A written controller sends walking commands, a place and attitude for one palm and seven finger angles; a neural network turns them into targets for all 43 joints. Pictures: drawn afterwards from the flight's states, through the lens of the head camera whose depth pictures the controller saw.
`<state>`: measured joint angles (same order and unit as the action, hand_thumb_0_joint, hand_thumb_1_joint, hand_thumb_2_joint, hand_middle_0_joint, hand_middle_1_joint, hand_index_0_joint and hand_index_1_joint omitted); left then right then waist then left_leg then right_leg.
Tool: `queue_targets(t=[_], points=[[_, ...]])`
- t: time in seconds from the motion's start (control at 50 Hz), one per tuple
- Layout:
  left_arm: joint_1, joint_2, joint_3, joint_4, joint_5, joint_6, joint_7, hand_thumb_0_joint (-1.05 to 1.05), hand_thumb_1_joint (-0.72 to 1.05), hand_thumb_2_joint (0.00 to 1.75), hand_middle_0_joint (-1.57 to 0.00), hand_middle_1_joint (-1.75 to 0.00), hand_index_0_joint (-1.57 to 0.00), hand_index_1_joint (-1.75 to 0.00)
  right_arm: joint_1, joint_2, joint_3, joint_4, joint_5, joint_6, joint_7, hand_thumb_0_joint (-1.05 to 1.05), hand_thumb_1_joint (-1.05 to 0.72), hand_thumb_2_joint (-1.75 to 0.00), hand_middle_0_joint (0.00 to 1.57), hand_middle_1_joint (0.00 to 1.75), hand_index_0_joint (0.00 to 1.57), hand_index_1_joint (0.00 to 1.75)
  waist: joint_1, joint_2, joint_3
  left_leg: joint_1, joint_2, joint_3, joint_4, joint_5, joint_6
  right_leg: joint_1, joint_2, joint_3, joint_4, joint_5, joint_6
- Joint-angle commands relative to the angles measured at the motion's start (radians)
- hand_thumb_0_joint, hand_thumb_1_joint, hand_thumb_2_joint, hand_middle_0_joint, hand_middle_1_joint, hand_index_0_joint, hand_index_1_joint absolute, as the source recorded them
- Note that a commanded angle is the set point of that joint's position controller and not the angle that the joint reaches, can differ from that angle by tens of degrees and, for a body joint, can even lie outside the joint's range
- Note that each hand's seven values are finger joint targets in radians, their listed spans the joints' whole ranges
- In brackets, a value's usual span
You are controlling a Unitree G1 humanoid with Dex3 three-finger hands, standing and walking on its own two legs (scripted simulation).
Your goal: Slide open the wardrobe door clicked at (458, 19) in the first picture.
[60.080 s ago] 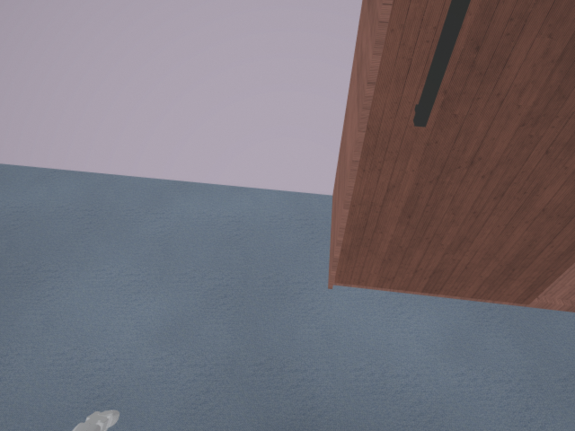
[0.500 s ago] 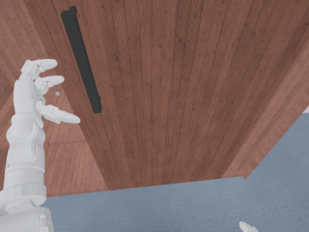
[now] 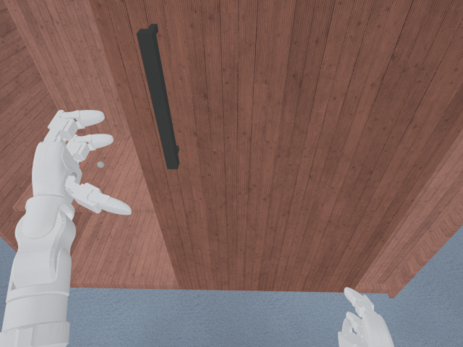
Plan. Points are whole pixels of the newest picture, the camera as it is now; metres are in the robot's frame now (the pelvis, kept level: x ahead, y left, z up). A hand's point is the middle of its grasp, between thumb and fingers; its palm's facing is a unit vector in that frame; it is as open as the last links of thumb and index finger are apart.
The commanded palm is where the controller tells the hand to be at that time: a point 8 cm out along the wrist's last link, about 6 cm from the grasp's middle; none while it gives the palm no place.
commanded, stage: draw the hand back to the body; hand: left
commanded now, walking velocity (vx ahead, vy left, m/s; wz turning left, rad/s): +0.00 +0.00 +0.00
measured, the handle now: (164, 104) +0.49 +0.20 +0.20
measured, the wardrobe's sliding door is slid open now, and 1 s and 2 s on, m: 0.54 0.54 0.54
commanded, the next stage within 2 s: step back with the hand held close in 1.56 s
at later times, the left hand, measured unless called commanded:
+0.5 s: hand (79, 207) +0.24 +0.25 +0.18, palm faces +0.17 -0.98 -0.04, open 14.6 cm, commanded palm +0.20 +0.29 +0.19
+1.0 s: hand (54, 217) +0.22 +0.28 +0.18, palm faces +0.45 -0.83 -0.31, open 10.6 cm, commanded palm +0.16 +0.31 +0.18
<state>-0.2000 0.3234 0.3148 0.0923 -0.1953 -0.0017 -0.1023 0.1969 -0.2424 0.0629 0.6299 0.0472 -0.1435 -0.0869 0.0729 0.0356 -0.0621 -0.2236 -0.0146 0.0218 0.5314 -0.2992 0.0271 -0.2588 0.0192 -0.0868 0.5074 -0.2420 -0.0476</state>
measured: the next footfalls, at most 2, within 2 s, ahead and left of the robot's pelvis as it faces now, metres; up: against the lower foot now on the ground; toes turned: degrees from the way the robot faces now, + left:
none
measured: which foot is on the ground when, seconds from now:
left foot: down 0.00-1.00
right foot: down 0.00-1.00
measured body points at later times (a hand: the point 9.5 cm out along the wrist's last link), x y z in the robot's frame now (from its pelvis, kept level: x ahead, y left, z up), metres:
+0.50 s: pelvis -0.02 -0.01 +0.00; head -0.06 -0.03 +0.45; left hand +0.22 +0.30 +0.19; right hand +0.20 -0.23 -0.05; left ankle -0.01 +0.10 -0.73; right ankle +0.02 -0.09 -0.74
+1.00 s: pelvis +0.00 +0.02 +0.01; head -0.03 +0.00 +0.46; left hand +0.19 +0.32 +0.19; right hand +0.18 -0.21 -0.08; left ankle -0.01 +0.10 -0.74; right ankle +0.02 -0.09 -0.73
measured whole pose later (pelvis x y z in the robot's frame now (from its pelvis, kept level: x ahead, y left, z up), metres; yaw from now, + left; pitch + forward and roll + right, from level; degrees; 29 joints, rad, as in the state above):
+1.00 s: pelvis +0.00 +0.02 +0.01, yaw -1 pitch -5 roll +0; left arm 0.29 0.34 0.31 -0.26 -0.07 -0.10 0.10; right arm 0.21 -0.23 0.03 0.69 0.00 -0.15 -0.07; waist 0.07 0.05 0.01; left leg -0.06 -0.04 0.04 0.40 -0.24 0.05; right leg -0.11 0.01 -0.07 0.38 -0.19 -0.02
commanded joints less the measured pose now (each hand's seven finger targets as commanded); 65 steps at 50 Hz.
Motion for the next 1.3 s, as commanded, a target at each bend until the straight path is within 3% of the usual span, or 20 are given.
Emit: queue_targets(t=[0.0, 0.02, 0.08, 0.18, 0.22, 0.26, 0.34, 0.46, 0.48, 0.5, 0.52, 0.54, 0.58, 0.62, 0.68, 0.74, 0.86, 1.06, 1.16, 1.28], points=[[-0.392, 0.295, 0.092, -0.119, -0.098, 0.132, -0.129, 0.00, -0.55, 0.20, -0.25, -1.15, -0.25, -1.15, -0.145, -0.147, -0.030, -0.156, 0.037, -0.047, -0.045, 0.00, -0.90, -0.90, 0.20, 0.30, 0.20, 0.30, -0.009, 0.056, -0.182, 0.034, 0.007, -0.035, -0.110, 0.152, 0.005, 0.164, -0.034, 0.086, -0.095, 0.186, 0.013], [-0.455, 0.315, 0.092, -0.171, -0.103, 0.168, -0.153, 0.00, -0.55, 0.20, -0.25, -1.15, -0.25, -1.15, -0.157, -0.139, -0.025, -0.165, 0.040, -0.048, -0.055, 0.00, -0.90, -0.90, 0.20, 0.30, 0.20, 0.30, -0.015, 0.077, -0.202, 0.047, 0.002, -0.036, -0.109, 0.163, 0.007, 0.178, -0.038, 0.085, -0.096, 0.193, 0.013], [-0.422, 0.347, 0.131, -0.210, -0.124, 0.262, -0.209, 0.00, -0.55, 0.20, -0.25, -1.15, -0.25, -1.15, -0.180, -0.133, -0.015, -0.188, 0.038, -0.065, -0.055, 0.00, -0.90, -0.90, 0.20, 0.30, 0.20, 0.30, 0.006, 0.024, -0.225, 0.056, -0.001, -0.046, -0.099, 0.229, 0.016, 0.201, -0.039, 0.085, -0.085, 0.267, 0.020], [-0.187, 0.318, 0.207, -0.231, -0.167, 0.203, -0.191, 0.00, -0.55, 0.20, -0.25, -1.15, -0.25, -1.15, -0.156, -0.132, -0.026, -0.194, 0.030, -0.084, -0.014, 0.00, -0.90, -0.90, 0.20, 0.30, 0.20, 0.30, 0.022, -0.060, -0.165, 0.032, 0.007, -0.046, -0.089, 0.240, 0.006, 0.169, -0.030, 0.075, -0.074, 0.271, 0.024], [-0.142, 0.286, 0.188, -0.233, -0.171, 0.205, -0.190, 0.00, -0.55, 0.20, -0.25, -1.15, -0.25, -1.15, -0.158, -0.135, -0.030, -0.197, 0.035, -0.082, -0.005, 0.00, -0.90, -0.90, 0.20, 0.30, 0.20, 0.30, 0.017, -0.067, -0.123, 0.016, 0.010, -0.038, -0.086, 0.201, 0.006, 0.135, -0.036, 0.084, -0.083, 0.223, 0.033], [-0.123, 0.277, 0.172, -0.244, -0.161, 0.235, -0.190, 0.00, -0.55, 0.20, -0.25, -1.15, -0.25, -1.15, -0.165, -0.141, -0.032, -0.197, 0.039, -0.076, -0.004, 0.00, -0.90, -0.90, 0.20, 0.30, 0.20, 0.30, 0.011, -0.016, -0.076, 0.007, 0.011, -0.035, -0.090, 0.155, 0.007, 0.096, -0.036, 0.091, -0.097, 0.150, 0.031], [-0.204, 0.300, 0.151, -0.362, -0.135, 0.258, -0.168, 0.00, -0.55, 0.20, -0.25, -1.15, -0.25, -1.15, -0.181, -0.136, -0.032, -0.209, 0.042, -0.079, -0.018, 0.00, -0.90, -0.90, 0.20, 0.30, 0.20, 0.30, -0.005, 0.059, -0.075, 0.023, 0.007, -0.039, -0.089, 0.094, 0.012, 0.068, -0.037, 0.101, -0.124, 0.019, 0.031], [-0.160, 0.306, 0.176, -0.481, -0.149, 0.149, -0.149, 0.00, -0.37, 0.29, -0.24, -1.04, -0.24, -1.04, -0.167, -0.122, -0.023, -0.191, 0.023, -0.128, -0.037, 0.00, -0.90, -0.90, 0.20, 0.30, 0.20, 0.30, 0.002, 0.056, -0.140, 0.068, 0.005, -0.055, -0.094, 0.110, 0.010, 0.111, -0.026, 0.091, -0.118, 0.032, 0.024], [-0.160, 0.405, 0.190, -0.524, 0.002, 0.064, 0.025, 0.00, -0.33, 0.31, -0.24, -1.02, -0.24, -1.02, -0.155, -0.120, -0.045, -0.161, -0.027, -0.132, -0.015, 0.00, -0.90, -0.90, 0.20, 0.30, 0.20, 0.30, 0.003, 0.023, -0.004, -0.021, -0.002, -0.044, -0.103, 0.069, 0.003, 0.057, -0.046, 0.121, -0.205, -0.049, 0.030], [-0.065, 0.319, 0.155, -0.442, 0.016, 0.030, 0.095, 0.00, -0.30, 0.32, -0.24, -1.00, -0.24, -1.00, -0.145, -0.121, -0.051, -0.128, -0.033, -0.131, -0.002, 0.00, -0.90, -0.90, 0.20, 0.30, 0.20, 0.30, -0.009, 0.006, 0.056, -0.044, -0.002, -0.037, -0.099, 0.019, -0.004, 0.032, -0.059, 0.124, -0.237, -0.140, 0.028], [0.008, 0.236, 0.094, -0.387, 0.019, 0.014, 0.116, 0.00, -0.26, 0.34, -0.24, -0.98, -0.24, -0.98, -0.148, -0.117, -0.047, -0.126, -0.033, -0.128, 0.002, 0.00, -0.90, -0.90, 0.20, 0.30, 0.20, 0.30, -0.022, -0.069, 0.113, -0.050, 0.005, -0.040, -0.103, -0.014, -0.002, 0.008, -0.066, 0.124, -0.248, -0.186, 0.032], [0.074, 0.235, 0.098, -0.378, 0.033, -0.006, 0.136, 0.00, -0.22, 0.36, -0.24, -0.96, -0.24, -0.96, -0.149, -0.111, -0.054, -0.122, -0.029, -0.114, 0.004, 0.00, -0.90, -0.90, 0.20, 0.30, 0.20, 0.30, -0.016, -0.063, 0.108, -0.037, 0.009, -0.030, -0.105, -0.029, 0.000, 0.017, -0.071, 0.131, -0.258, -0.217, 0.033], [0.126, 0.217, 0.080, -0.418, 0.050, -0.049, 0.163, 0.00, -0.15, 0.39, -0.24, -0.92, -0.24, -0.92, -0.152, -0.104, -0.059, -0.123, -0.028, -0.098, 0.009, 0.00, -0.90, -0.90, 0.20, 0.30, 0.20, 0.30, -0.007, 0.032, 0.035, 0.001, 0.006, -0.018, -0.124, -0.014, 0.003, 0.075, -0.074, 0.122, -0.233, -0.174, 0.028], [0.181, 0.217, 0.082, -0.468, 0.064, -0.087, 0.182, 0.00, -0.08, 0.43, -0.23, -0.87, -0.23, -0.87, -0.138, -0.105, -0.062, -0.130, -0.031, -0.094, 0.013, 0.00, -0.90, -0.90, 0.20, 0.30, 0.20, 0.30, 0.001, 0.048, -0.052, 0.034, 0.010, -0.023, -0.155, 0.022, 0.005, 0.144, -0.062, 0.098, -0.194, -0.086, 0.026], [0.171, 0.241, 0.094, -0.553, 0.089, -0.127, 0.209, 0.00, 0.03, 0.48, -0.23, -0.81, -0.23, -0.81, -0.140, -0.105, -0.065, -0.133, -0.039, -0.088, 0.008, 0.00, -0.90, -0.90, 0.20, 0.30, 0.20, 0.30, 0.001, 0.038, -0.104, 0.069, 0.013, -0.031, -0.182, 0.074, 0.006, 0.181, -0.046, 0.082, -0.175, 0.002, 0.025], [0.193, 0.255, 0.105, -0.573, 0.107, -0.149, 0.225, 0.00, 0.14, 0.53, -0.23, -0.75, -0.23, -0.75, -0.144, -0.107, -0.069, -0.123, -0.045, -0.088, 0.002, 0.00, -0.90, -0.90, 0.20, 0.30, 0.20, 0.30, -0.001, 0.001, -0.080, 0.080, 0.016, -0.038, -0.197, 0.101, 0.009, 0.183, -0.040, 0.076, -0.185, 0.029, 0.025], [0.271, 0.214, 0.087, -0.548, 0.125, -0.160, 0.224, 0.00, 0.36, 0.64, -0.22, -0.62, -0.22, -0.62, -0.141, -0.102, -0.070, -0.108, -0.045, -0.079, 0.000, 0.00, -0.90, -0.90, 0.20, 0.30, 0.20, 0.30, -0.001, 0.034, 0.028, 0.081, 0.020, -0.051, -0.229, 0.122, -0.004, 0.165, -0.029, 0.059, -0.189, 0.053, 0.018], [0.486, 0.212, 0.123, -0.657, 0.123, -0.153, 0.200, 0.00, 0.72, 0.81, -0.21, -0.41, -0.21, -0.41, -0.119, -0.101, -0.086, -0.141, -0.052, -0.044, 0.025, 0.00, -0.90, -0.90, 0.20, 0.30, 0.20, 0.30, 0.013, 0.038, -0.038, 0.119, 0.037, -0.046, -0.202, 0.369, -0.033, 0.235, -0.027, 0.059, -0.153, 0.228, 0.019], [0.533, 0.218, 0.137, -0.692, 0.125, -0.140, 0.204, 0.00, 0.90, 0.90, -0.20, -0.30, -0.20, -0.30, -0.115, -0.097, -0.085, -0.147, -0.055, -0.036, 0.025, 0.00, -0.90, -0.90, 0.20, 0.30, 0.20, 0.30, 0.010, 0.060, -0.009, 0.113, 0.039, -0.050, -0.199, 0.388, -0.040, 0.221, -0.026, 0.054, -0.156, 0.230, 0.019], [0.466, 0.201, 0.109, -0.683, 0.130, -0.127, 0.215, 0.00, 0.90, 0.90, -0.20, -0.30, -0.20, -0.30, -0.109, -0.101, -0.084, -0.139, -0.054, -0.033, 0.013, 0.00, -0.90, -0.90, 0.20, 0.30, 0.20, 0.30, -0.004, 0.043, 0.001, 0.121, 0.035, -0.050, -0.200, 0.319, -0.031, 0.192, -0.026, 0.053, -0.165, 0.184, 0.019]])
